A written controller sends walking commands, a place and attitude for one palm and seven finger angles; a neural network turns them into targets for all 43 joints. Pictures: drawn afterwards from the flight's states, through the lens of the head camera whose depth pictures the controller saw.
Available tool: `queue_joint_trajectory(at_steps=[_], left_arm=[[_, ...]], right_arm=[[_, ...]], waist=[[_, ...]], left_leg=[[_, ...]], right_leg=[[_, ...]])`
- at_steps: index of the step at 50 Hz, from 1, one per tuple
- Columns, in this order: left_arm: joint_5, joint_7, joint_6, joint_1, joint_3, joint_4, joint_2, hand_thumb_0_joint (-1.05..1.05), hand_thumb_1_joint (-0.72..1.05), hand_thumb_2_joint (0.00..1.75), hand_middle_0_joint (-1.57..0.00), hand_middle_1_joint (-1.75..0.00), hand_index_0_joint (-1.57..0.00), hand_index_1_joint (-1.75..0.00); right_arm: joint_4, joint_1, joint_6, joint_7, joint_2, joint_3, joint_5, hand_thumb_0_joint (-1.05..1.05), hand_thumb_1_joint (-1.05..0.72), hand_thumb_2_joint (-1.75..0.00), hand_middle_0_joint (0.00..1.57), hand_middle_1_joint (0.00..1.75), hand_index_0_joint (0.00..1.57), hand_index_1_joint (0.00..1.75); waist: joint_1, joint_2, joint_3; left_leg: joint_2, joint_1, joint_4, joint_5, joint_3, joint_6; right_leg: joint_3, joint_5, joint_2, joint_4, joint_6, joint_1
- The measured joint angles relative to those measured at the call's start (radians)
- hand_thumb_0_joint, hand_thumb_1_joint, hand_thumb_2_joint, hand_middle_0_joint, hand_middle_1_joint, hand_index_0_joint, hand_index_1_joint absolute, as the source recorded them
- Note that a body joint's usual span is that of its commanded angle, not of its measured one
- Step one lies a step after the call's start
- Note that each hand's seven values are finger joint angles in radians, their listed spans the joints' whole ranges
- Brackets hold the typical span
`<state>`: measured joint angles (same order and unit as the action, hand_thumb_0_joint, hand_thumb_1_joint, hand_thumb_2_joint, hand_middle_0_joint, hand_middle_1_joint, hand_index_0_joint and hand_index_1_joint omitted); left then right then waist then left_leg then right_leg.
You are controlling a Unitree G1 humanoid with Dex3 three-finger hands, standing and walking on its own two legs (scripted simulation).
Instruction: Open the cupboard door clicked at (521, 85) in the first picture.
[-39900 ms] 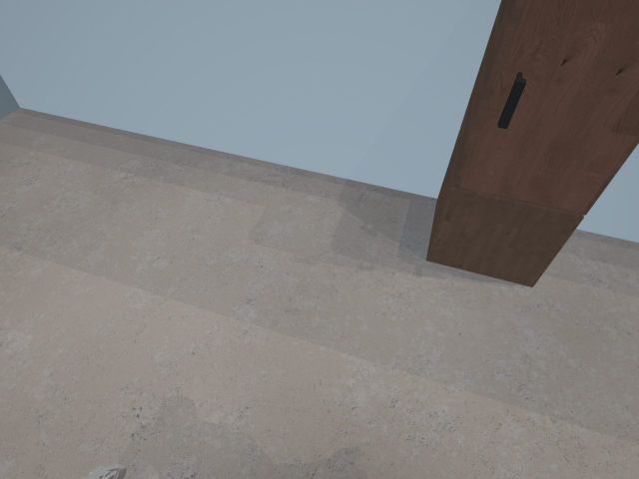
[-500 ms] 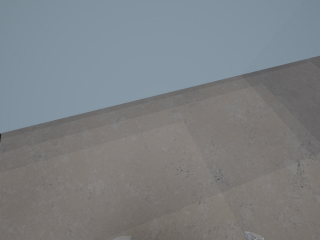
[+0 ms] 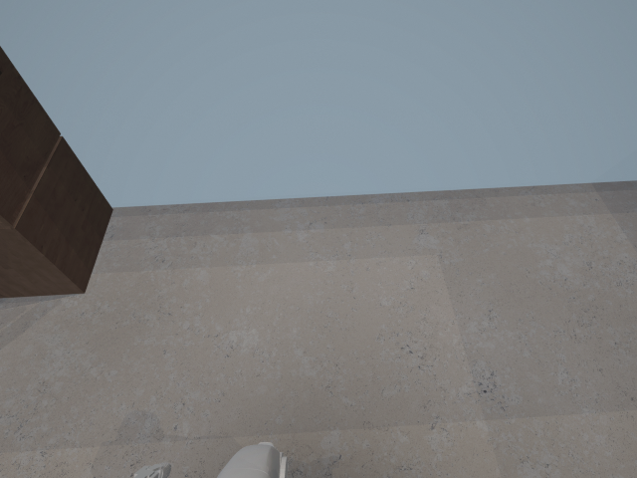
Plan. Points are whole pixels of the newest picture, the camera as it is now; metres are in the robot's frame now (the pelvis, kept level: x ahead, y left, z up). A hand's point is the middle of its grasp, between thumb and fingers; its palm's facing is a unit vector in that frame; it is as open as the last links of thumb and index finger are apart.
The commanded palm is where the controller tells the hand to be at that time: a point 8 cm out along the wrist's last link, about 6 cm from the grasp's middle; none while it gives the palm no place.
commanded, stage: turn to face it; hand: left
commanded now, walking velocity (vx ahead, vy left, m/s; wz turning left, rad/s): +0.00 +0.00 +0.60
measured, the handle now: out of the picture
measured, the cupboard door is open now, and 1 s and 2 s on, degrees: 49 49 49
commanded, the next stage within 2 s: take the last steps up to it in 1.38 s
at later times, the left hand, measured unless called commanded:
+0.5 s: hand out of the picture +0.04 +0.22 -0.15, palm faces +0.31 -0.89 -0.32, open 7.4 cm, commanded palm none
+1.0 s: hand out of the picture -0.04 +0.21 -0.17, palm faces +0.60 -0.76 -0.26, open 7.4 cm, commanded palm none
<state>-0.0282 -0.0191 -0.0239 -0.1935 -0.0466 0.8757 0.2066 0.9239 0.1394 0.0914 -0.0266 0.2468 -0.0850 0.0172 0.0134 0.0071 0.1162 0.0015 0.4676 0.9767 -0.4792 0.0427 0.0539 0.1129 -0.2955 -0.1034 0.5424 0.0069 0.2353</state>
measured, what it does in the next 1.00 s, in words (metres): steps on the spot, turning left: left foot, then right foot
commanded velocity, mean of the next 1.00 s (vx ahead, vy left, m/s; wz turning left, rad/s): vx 0.00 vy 0.00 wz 0.59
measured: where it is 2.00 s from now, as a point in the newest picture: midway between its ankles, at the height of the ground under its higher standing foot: outside the picture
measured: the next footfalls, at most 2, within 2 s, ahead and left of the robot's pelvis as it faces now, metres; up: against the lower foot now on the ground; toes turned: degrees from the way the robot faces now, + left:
left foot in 0.12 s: +0.05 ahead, +0.13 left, +0.00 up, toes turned +9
right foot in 0.44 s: +0.07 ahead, -0.14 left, +0.00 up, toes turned +15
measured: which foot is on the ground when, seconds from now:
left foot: up 0.00-0.10, down 0.12-0.44, up 0.46-0.76, down 0.78-1.00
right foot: down 0.00-0.12, up 0.14-0.42, down 0.44-0.76, up 0.78-1.00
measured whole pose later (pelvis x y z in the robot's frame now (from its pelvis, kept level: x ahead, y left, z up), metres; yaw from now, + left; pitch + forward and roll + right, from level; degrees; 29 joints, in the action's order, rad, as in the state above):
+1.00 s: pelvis +0.01 -0.03 +0.00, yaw +36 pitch +0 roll -1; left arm -0.02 0.00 -0.06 -0.15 -0.07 0.89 0.26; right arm 0.90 0.13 0.05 -0.01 0.23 -0.05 0.03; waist -0.01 0.00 0.11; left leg 0.02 0.33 0.56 -0.23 -0.07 -0.01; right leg 0.02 -0.46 -0.06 0.92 0.06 0.44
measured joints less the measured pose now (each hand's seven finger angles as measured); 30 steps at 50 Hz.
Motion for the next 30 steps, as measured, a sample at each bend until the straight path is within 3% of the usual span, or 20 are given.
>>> queue_joint_trajectory(at_steps=[4,6,7,9,13,17,21,23,25,27,30], left_arm=[[0.000,0.010,0.002,-0.012,0.003,0.010,0.001,0.01,0.90,0.89,-0.20,-0.30,-0.21,-0.30],[0.006,0.016,-0.004,-0.026,0.000,0.009,0.003,0.01,0.90,0.89,-0.21,-0.30,-0.21,-0.30],[0.009,0.017,-0.013,-0.022,-0.003,0.013,0.009,0.01,0.90,0.89,-0.21,-0.30,-0.21,-0.30],[0.008,0.014,-0.036,-0.004,-0.011,0.024,0.027,0.01,0.90,0.89,-0.21,-0.30,-0.21,-0.30],[0.007,0.016,-0.049,0.031,-0.024,0.037,0.042,0.01,0.91,0.89,-0.20,-0.30,-0.20,-0.30],[0.011,0.018,-0.040,0.047,-0.027,0.019,0.047,0.01,0.91,0.90,-0.20,-0.30,-0.20,-0.30],[0.015,0.016,-0.025,0.051,-0.024,-0.002,0.048,0.01,0.91,0.90,-0.20,-0.30,-0.20,-0.30],[0.008,0.012,-0.007,0.043,-0.024,-0.015,0.049,0.01,0.91,0.90,-0.20,-0.30,-0.20,-0.30],[0.005,0.007,-0.002,0.041,-0.015,-0.014,0.030,0.01,0.91,0.90,-0.20,-0.30,-0.20,-0.30],[0.006,0.000,0.001,0.026,-0.009,-0.014,0.015,0.01,0.91,0.90,-0.20,-0.30,-0.20,-0.30],[0.005,-0.002,0.004,0.003,-0.001,-0.006,0.001,0.01,0.91,0.90,-0.20,-0.30,-0.20,-0.30]], right_arm=[[-0.013,-0.015,-0.013,-0.004,-0.009,0.011,-0.003,0.01,-0.91,-0.90,0.20,0.30,0.20,0.30],[-0.029,-0.013,-0.026,-0.008,-0.001,0.016,-0.002,0.01,-0.91,-0.90,0.20,0.30,0.20,0.30],[-0.035,-0.016,-0.035,-0.006,-0.002,0.015,0.002,0.01,-0.91,-0.90,0.20,0.30,0.20,0.30],[-0.040,-0.023,-0.045,0.001,-0.011,0.020,0.010,0.01,-0.91,-0.90,0.20,0.30,0.20,0.30],[-0.039,-0.005,-0.051,0.020,-0.020,0.029,0.015,0.01,-0.91,-0.90,0.20,0.30,0.20,0.30],[-0.027,0.011,-0.046,0.022,-0.022,0.031,0.017,0.01,-0.91,-0.90,0.20,0.30,0.21,0.30],[-0.019,0.025,-0.031,0.019,-0.019,0.023,0.014,0.01,-0.91,-0.90,0.20,0.30,0.21,0.30],[-0.016,0.030,-0.021,0.017,-0.016,0.014,0.007,0.01,-0.91,-0.90,0.20,0.30,0.21,0.30],[-0.008,0.021,-0.012,0.013,-0.001,0.003,0.008,0.01,-0.91,-0.90,0.20,0.30,0.21,0.30],[0.000,0.012,-0.005,0.010,0.007,-0.003,0.007,0.01,-0.91,-0.90,0.20,0.30,0.21,0.30],[0.003,-0.002,0.000,0.003,0.005,0.000,0.003,0.01,-0.91,-0.90,0.20,0.30,0.20,0.30]], waist=[[-0.009,0.037,0.003],[-0.009,0.032,-0.012],[-0.006,0.035,-0.013],[-0.012,0.048,-0.004],[-0.015,0.032,-0.008],[-0.015,0.001,-0.014],[-0.005,-0.032,-0.025],[-0.010,-0.031,-0.036],[-0.004,-0.052,-0.020],[0.000,-0.050,-0.010],[0.002,-0.021,-0.001]], left_leg=[[-0.003,-0.101,-0.236,0.055,0.040,-0.005],[-0.011,-0.160,-0.382,0.190,0.034,-0.035],[-0.007,-0.141,-0.372,0.232,0.025,-0.065],[0.003,-0.114,-0.324,0.200,0.009,-0.086],[0.012,-0.116,-0.375,0.214,-0.041,-0.071],[0.016,-0.126,-0.434,0.257,-0.090,-0.063],[0.021,-0.105,-0.421,0.260,-0.147,-0.038],[0.038,-0.063,-0.347,0.188,-0.157,-0.028],[0.042,-0.005,-0.151,0.044,-0.138,-0.026],[0.037,0.039,0.030,0.010,-0.095,-0.017],[0.014,0.034,0.070,0.006,-0.032,0.000]], right_leg=[[0.046,-0.025,-0.036,0.032,0.015,0.000],[0.073,-0.064,-0.044,0.103,0.028,0.030],[0.066,-0.137,-0.047,0.179,0.045,0.062],[0.000,-0.234,-0.025,0.363,0.057,0.140],[-0.069,-0.175,0.019,0.526,0.063,0.232],[-0.094,-0.154,0.044,0.414,0.060,0.214],[-0.095,-0.095,0.075,0.163,0.048,0.106],[-0.098,-0.063,0.070,0.044,0.017,0.060],[-0.067,-0.050,0.064,0.061,-0.004,0.051],[-0.044,-0.040,0.048,0.041,-0.009,0.022],[-0.016,-0.026,0.019,-0.003,-0.007,-0.021]])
